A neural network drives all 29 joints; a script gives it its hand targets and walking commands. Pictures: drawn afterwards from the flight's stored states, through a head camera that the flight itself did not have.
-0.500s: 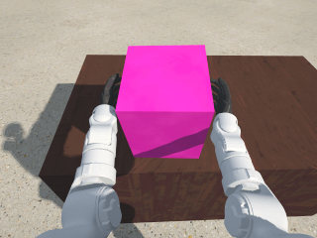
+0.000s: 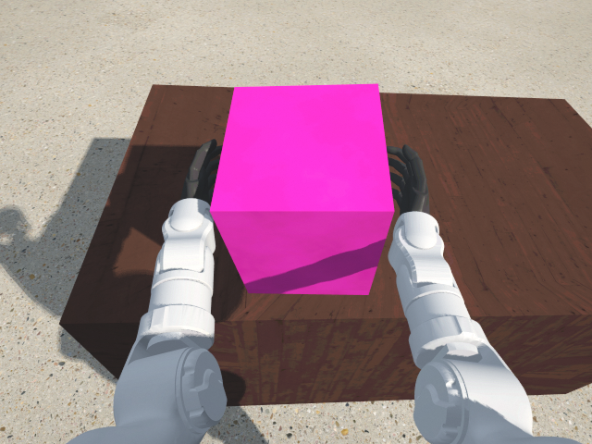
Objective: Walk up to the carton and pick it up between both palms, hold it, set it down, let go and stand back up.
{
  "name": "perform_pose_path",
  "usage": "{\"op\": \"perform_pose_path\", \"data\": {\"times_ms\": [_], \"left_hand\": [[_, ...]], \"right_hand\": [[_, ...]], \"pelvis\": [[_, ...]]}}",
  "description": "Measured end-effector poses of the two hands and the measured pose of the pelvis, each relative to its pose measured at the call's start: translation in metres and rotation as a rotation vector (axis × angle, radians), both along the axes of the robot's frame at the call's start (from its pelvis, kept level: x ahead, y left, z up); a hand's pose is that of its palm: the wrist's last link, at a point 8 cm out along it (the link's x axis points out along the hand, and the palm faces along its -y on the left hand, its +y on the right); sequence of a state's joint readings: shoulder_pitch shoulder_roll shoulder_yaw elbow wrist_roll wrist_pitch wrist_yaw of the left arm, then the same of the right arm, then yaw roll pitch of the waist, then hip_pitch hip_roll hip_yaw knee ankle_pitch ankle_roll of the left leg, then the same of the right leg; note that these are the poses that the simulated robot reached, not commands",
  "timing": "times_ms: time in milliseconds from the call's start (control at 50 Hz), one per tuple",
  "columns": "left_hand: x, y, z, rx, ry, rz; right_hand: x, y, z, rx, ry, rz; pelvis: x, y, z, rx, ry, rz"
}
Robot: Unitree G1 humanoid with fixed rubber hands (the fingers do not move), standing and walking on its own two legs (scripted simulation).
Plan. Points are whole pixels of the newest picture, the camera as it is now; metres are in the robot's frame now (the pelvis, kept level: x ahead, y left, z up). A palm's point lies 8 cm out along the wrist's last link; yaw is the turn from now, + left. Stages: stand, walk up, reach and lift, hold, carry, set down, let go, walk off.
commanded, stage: set down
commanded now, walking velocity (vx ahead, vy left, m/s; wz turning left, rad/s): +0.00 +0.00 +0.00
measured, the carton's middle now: (306, 199) +0.44 +0.00 +0.07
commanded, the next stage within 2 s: none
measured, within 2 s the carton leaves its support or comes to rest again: neither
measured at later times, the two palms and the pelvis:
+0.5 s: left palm (204, 209) +0.41 +0.15 +0.07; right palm (405, 213) +0.39 -0.14 +0.09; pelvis +0.01 +0.00 +0.00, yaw +0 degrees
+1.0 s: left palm (206, 211) +0.43 +0.15 +0.04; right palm (396, 217) +0.41 -0.14 +0.06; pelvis +0.03 +0.00 +0.00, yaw +0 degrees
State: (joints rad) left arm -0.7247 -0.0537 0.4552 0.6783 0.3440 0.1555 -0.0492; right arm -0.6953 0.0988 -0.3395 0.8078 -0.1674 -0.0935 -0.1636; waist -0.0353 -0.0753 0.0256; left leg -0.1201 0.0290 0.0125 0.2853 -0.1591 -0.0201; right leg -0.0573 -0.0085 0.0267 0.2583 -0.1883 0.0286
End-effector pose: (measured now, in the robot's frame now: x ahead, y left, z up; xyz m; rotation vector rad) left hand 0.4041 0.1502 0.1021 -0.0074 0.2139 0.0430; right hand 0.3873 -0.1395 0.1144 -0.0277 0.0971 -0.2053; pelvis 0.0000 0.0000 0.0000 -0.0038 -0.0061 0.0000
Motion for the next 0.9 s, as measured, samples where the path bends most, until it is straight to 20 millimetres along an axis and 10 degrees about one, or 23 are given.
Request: {"op": "perform_pose_path", "data": {"times_ms": [900], "left_hand": [[0.026, 0.000, -0.055, -0.070, 0.091, -0.009]], "right_hand": [[0.020, 0.002, -0.045, -0.028, 0.100, -0.030]], "pelvis": [[0.023, 0.001, 0.000, 0.000, 0.051, -0.004]]}}
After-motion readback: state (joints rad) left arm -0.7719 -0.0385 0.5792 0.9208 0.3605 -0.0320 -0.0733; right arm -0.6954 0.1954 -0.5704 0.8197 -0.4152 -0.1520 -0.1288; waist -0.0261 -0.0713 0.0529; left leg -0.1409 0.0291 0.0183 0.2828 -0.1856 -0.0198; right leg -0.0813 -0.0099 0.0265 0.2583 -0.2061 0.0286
